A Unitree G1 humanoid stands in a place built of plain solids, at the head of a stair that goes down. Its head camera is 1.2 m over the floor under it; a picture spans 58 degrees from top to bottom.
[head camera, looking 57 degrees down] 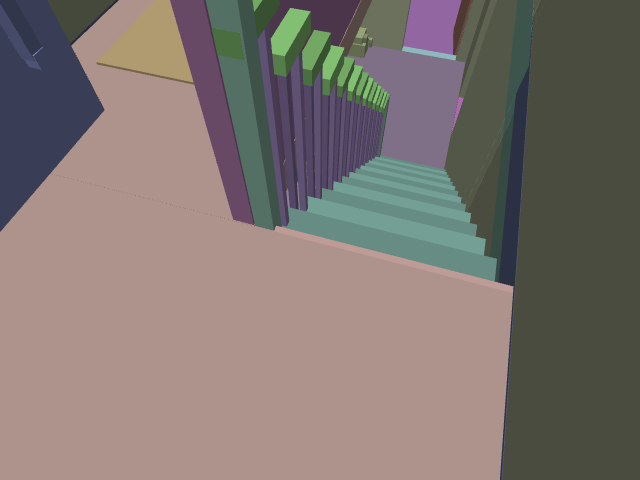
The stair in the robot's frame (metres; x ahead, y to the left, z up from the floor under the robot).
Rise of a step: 0.20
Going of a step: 0.23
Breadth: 0.85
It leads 17 degrees to the right of straight ahead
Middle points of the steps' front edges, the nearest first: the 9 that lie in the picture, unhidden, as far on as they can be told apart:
0.73 -0.19 0.00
0.95 -0.26 -0.20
1.17 -0.33 -0.40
1.39 -0.39 -0.60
1.60 -0.46 -0.79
1.82 -0.53 -0.99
2.04 -0.59 -1.19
2.25 -0.66 -1.39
2.47 -0.73 -1.59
